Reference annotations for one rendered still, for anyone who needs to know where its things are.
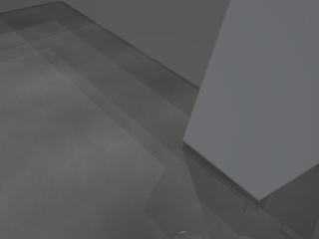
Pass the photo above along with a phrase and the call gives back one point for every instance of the fridge door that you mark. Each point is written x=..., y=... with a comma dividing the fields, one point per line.
x=256, y=115

